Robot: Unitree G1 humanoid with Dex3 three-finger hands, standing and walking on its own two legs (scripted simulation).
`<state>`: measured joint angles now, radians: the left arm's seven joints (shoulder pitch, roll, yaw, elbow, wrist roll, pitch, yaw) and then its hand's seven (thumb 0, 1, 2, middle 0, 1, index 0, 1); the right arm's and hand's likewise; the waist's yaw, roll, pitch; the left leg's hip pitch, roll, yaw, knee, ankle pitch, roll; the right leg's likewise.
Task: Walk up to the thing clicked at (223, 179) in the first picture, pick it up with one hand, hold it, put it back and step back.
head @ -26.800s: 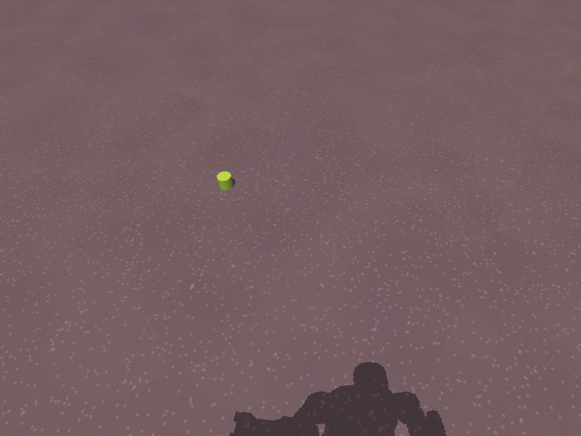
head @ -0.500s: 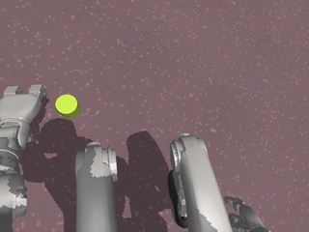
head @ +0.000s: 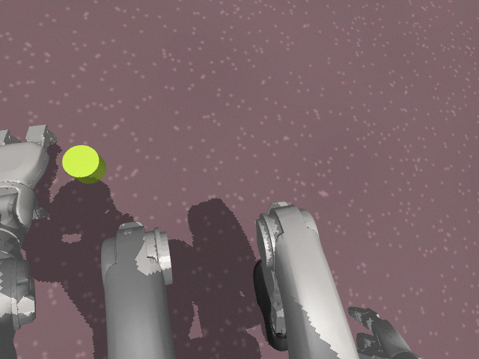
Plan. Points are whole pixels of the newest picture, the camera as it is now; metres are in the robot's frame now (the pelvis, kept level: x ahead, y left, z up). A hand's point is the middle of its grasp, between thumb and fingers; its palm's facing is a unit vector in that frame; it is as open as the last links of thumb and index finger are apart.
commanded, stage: approach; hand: left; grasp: from above
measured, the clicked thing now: (85, 165) +0.48 +0.27 -0.30
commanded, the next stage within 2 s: rest palm in 1.16 s
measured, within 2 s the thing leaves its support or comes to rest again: neither
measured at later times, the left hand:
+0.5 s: hand (82, 131) +0.51 +0.24 -0.18, palm faces -0.35 -0.03 -0.94, open 14.0 cm
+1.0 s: hand (53, 166) +0.44 +0.29 -0.17, palm faces -0.40 -0.04 -0.92, open 13.9 cm
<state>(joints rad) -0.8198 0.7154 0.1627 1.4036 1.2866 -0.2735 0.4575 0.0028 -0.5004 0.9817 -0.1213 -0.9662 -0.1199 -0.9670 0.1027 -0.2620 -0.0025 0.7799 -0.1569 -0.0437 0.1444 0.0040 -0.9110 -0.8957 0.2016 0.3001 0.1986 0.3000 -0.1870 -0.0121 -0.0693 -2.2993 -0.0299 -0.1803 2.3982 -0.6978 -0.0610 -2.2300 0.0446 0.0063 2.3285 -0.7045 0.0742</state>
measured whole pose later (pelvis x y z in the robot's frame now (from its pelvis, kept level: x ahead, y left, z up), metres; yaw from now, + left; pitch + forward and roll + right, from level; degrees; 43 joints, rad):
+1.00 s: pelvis +0.00 +0.00 -0.01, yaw -1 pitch +33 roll -8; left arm -0.90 0.70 0.03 1.39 1.28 -0.27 0.46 0.00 -0.51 0.99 -0.12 -1.00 -0.13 -1.00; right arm 0.07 -0.30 0.03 0.73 -0.15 -0.01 0.14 0.00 -0.91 -0.89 0.20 0.30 0.20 0.30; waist -0.21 -0.03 -0.06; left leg -2.32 -0.03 -0.19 2.42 -0.69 -0.06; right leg -2.23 0.04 -0.01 2.33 -0.69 0.06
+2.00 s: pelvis +0.00 +0.01 -0.03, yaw -6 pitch +31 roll -12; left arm -1.05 0.88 0.14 1.71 1.32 -0.18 0.63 0.00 -0.47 0.97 -0.08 -1.02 -0.10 -1.01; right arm 0.09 -0.31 0.16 0.73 -0.25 -0.17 0.23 0.00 -0.90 -0.89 0.20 0.30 0.20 0.30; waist -0.35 -0.06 0.08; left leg -2.38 -0.02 -0.25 2.54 -0.71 -0.05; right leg -2.29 0.07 -0.04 2.40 -0.68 0.08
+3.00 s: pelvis +0.00 +0.02 -0.04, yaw -8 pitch +27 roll -15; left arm -1.04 0.97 0.16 1.77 1.29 -0.19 0.64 0.00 -0.24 0.74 -0.23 -0.99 -0.28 -0.93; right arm 0.09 -0.34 0.24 0.73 -0.29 -0.27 0.32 0.00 -0.91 -0.90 0.20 0.30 0.20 0.30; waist -0.37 -0.10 0.15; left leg -2.35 -0.01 -0.29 2.59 -0.74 -0.03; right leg -2.23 0.07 -0.09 2.40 -0.68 0.07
